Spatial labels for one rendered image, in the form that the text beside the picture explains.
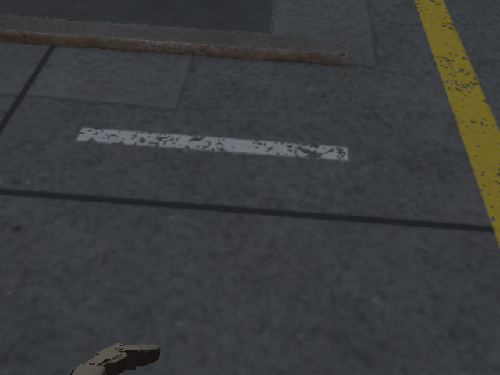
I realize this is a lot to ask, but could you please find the left robot hand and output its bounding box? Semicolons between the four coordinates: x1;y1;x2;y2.
70;343;161;375

